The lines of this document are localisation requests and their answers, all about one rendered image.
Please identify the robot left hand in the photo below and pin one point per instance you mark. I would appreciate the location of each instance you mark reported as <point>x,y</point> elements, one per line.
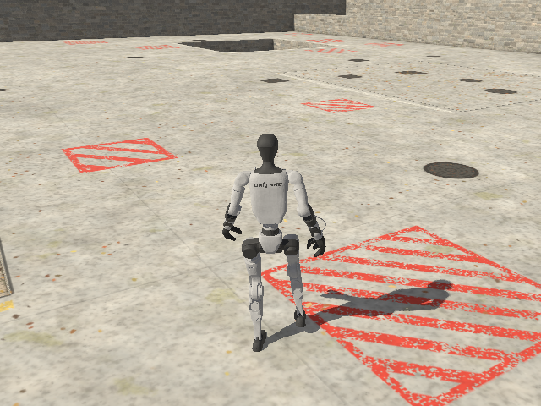
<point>227,235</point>

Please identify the robot right hand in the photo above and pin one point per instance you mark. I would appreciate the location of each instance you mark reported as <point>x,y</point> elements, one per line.
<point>318,244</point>

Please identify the robot right upper arm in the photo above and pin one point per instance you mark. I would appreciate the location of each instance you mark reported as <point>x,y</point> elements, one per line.
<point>294,177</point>

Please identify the right robot forearm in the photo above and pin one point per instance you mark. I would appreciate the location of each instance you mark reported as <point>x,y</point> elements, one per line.
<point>312,225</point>

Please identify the humanoid robot head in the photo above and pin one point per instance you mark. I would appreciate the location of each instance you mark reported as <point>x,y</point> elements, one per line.
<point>268,146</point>

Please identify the left robot forearm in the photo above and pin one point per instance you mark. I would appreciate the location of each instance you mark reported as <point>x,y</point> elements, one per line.
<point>229,220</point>

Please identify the robot left upper arm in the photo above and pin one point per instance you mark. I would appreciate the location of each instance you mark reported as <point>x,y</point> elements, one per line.
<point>238,189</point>

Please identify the robot left thigh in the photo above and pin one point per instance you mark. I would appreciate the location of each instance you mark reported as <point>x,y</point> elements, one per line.
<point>250,249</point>

